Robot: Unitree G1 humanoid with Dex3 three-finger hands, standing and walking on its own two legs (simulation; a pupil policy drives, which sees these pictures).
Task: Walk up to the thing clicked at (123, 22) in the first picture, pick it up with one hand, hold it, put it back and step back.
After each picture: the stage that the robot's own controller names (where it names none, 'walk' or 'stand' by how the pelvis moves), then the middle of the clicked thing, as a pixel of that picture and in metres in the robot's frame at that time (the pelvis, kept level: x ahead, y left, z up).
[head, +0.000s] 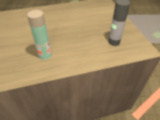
stand; (118, 24) +0.75 -0.17 +0.01
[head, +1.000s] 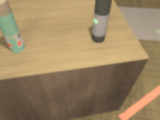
sink last; (100, 18) +0.68 -0.08 +0.05
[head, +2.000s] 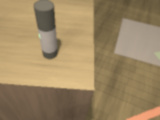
rise first; (47, 33) +0.55 +0.20 +0.05
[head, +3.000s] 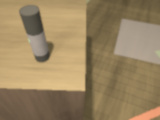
stand; (36, 37) +0.56 +0.21 +0.05
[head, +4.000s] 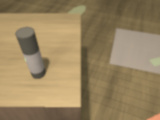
stand; (32, 55) +0.52 +0.23 +0.01
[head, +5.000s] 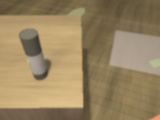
stand; (35, 57) +0.52 +0.22 +0.00
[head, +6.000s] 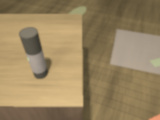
stand; (35, 55) +0.52 +0.22 +0.00
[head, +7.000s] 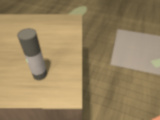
stand; (34, 57) +0.51 +0.22 +0.00
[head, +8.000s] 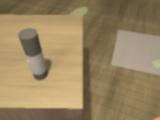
stand; (35, 57) +0.52 +0.22 +0.00
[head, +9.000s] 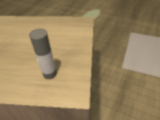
rise first; (44, 56) +0.52 +0.21 +0.01
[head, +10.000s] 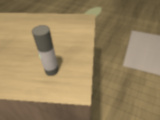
go down; (47, 53) +0.53 +0.21 +0.01
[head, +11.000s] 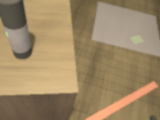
go down; (17, 29) +0.52 +0.19 +0.06
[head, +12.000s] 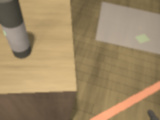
approach; (14, 28) +0.53 +0.20 +0.07
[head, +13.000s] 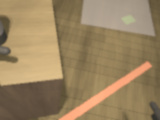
close in; out of the picture +0.55 +0.22 +0.11
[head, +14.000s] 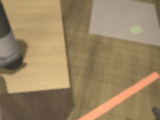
lift; (1, 38) +0.47 +0.20 +0.09
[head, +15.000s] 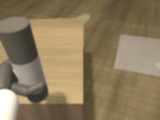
lift; (27, 66) +0.32 +0.16 +0.19
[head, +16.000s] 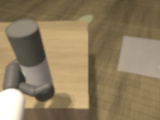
hold; (35, 67) +0.32 +0.14 +0.18
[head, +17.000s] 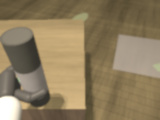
hold; (30, 73) +0.31 +0.16 +0.16
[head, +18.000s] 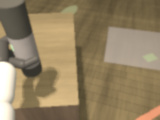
crouch; (23, 42) +0.42 +0.17 +0.18
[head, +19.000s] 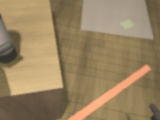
lower; out of the picture +0.51 +0.20 +0.09
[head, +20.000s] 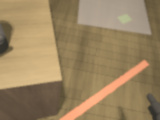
lower; out of the picture +0.52 +0.20 +0.11
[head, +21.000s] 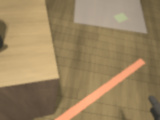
lower; out of the picture +0.53 +0.21 +0.11
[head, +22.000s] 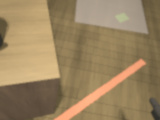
lower; out of the picture +0.53 +0.21 +0.11
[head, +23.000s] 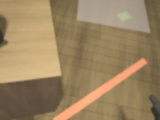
rest; out of the picture +0.53 +0.21 +0.11
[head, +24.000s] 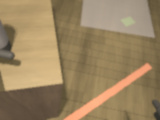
withdraw; out of the picture +0.51 +0.20 +0.10
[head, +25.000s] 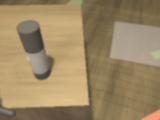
sink last; (36, 54) +0.48 +0.18 +0.06
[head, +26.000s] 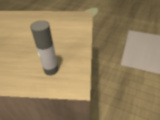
stand; (46, 50) +0.52 +0.20 +0.05
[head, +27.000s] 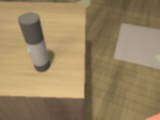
stand; (36, 46) +0.51 +0.20 +0.06
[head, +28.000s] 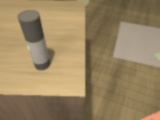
stand; (36, 44) +0.51 +0.20 +0.07
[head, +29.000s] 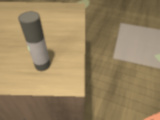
stand; (36, 44) +0.52 +0.20 +0.07
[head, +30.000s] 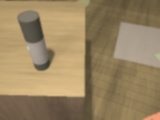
stand; (36, 44) +0.51 +0.20 +0.07
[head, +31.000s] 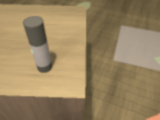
stand; (39, 47) +0.52 +0.19 +0.05
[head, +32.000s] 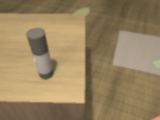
walk; (41, 56) +0.52 +0.19 +0.01
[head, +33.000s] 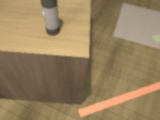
walk; (50, 11) +0.69 +0.16 +0.02
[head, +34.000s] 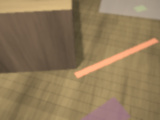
walk; out of the picture +1.00 +0.29 +0.04
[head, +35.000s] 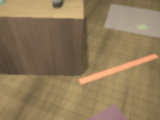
stand; out of the picture +1.10 +0.20 +0.02
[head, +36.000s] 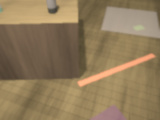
stand; out of the picture +1.12 +0.22 +0.01
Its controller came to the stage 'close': yes
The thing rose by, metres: 0.20
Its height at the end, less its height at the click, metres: +0.00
